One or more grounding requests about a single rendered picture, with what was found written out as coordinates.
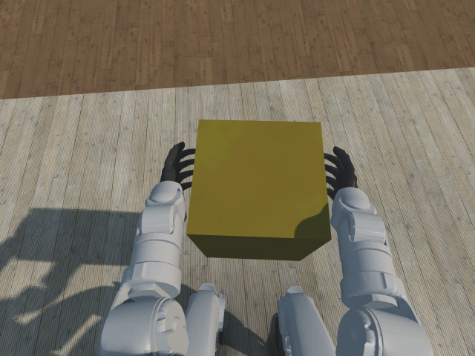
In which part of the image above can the robot left hand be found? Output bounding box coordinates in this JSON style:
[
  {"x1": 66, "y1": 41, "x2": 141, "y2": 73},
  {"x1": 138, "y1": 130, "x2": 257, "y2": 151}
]
[{"x1": 160, "y1": 142, "x2": 196, "y2": 191}]

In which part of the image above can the robot left thigh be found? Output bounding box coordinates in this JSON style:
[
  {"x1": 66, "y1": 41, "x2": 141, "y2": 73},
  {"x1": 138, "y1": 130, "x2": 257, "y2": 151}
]
[{"x1": 185, "y1": 290, "x2": 226, "y2": 356}]

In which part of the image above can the carton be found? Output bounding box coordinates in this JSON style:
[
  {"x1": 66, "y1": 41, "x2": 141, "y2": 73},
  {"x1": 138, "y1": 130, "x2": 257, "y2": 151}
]
[{"x1": 186, "y1": 119, "x2": 332, "y2": 261}]

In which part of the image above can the right robot forearm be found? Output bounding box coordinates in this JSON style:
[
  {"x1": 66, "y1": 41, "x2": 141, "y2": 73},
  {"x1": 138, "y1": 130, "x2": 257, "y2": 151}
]
[{"x1": 330, "y1": 187, "x2": 433, "y2": 351}]

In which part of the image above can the robot right upper arm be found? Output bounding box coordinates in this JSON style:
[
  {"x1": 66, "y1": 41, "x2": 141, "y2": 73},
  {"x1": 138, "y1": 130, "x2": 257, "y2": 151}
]
[{"x1": 335, "y1": 306, "x2": 433, "y2": 356}]

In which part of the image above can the robot right hand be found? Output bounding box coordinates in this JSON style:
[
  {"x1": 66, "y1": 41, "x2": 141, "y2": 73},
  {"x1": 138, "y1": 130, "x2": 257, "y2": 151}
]
[{"x1": 324, "y1": 146, "x2": 358, "y2": 200}]

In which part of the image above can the left robot forearm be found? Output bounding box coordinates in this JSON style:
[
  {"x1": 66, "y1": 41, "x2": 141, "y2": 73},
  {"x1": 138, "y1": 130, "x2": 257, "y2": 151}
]
[{"x1": 100, "y1": 181, "x2": 187, "y2": 356}]

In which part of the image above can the robot left upper arm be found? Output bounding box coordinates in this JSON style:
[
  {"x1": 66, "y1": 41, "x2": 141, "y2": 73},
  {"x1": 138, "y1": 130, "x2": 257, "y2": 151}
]
[{"x1": 101, "y1": 297, "x2": 189, "y2": 356}]

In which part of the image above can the robot right shin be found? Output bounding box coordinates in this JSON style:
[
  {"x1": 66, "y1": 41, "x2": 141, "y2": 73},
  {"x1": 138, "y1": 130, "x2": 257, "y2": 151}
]
[{"x1": 281, "y1": 286, "x2": 314, "y2": 356}]

